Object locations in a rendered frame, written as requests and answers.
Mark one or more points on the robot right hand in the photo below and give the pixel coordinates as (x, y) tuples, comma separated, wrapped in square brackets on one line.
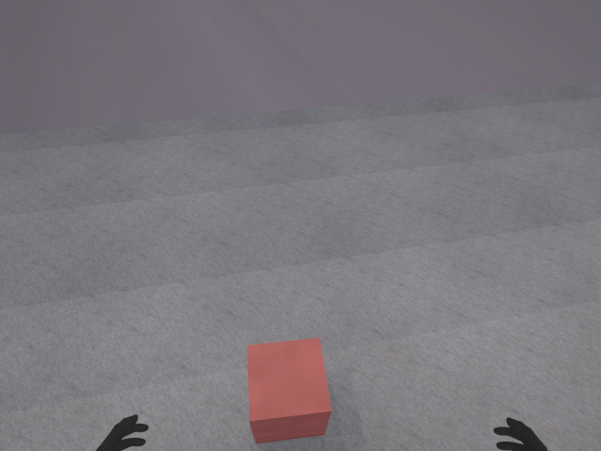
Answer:
[(521, 432)]

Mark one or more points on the robot left hand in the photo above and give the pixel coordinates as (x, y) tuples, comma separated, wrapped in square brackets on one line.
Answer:
[(127, 426)]

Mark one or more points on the carton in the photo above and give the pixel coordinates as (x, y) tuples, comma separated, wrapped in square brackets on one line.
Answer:
[(288, 390)]

